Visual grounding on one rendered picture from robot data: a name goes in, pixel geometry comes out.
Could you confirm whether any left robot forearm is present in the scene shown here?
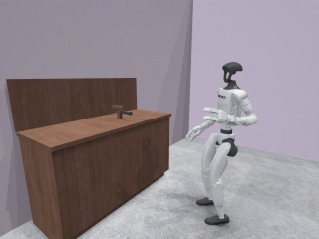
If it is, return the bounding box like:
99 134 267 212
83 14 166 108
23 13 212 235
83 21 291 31
226 115 258 126

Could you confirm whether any tap lever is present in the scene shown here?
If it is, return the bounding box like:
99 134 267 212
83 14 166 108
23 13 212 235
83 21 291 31
119 111 133 116

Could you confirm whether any right robot forearm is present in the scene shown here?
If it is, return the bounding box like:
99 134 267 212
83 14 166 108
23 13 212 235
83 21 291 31
201 113 217 130

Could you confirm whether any robot right foot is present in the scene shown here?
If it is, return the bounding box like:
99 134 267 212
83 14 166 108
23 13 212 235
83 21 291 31
196 197 214 206

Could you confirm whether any robot left upper arm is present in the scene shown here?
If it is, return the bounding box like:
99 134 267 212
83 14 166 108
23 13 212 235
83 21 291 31
232 89 256 117

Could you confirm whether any robot right hand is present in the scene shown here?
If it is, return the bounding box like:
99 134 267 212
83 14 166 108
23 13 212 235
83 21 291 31
186 125 204 142

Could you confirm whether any robot left thigh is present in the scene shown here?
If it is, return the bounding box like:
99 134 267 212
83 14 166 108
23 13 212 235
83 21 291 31
209 140 238 189

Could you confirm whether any counter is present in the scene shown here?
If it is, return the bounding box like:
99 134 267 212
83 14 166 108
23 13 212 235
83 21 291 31
6 78 172 239

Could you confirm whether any robot left hand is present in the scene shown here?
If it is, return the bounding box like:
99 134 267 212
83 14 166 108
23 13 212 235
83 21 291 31
203 107 229 123

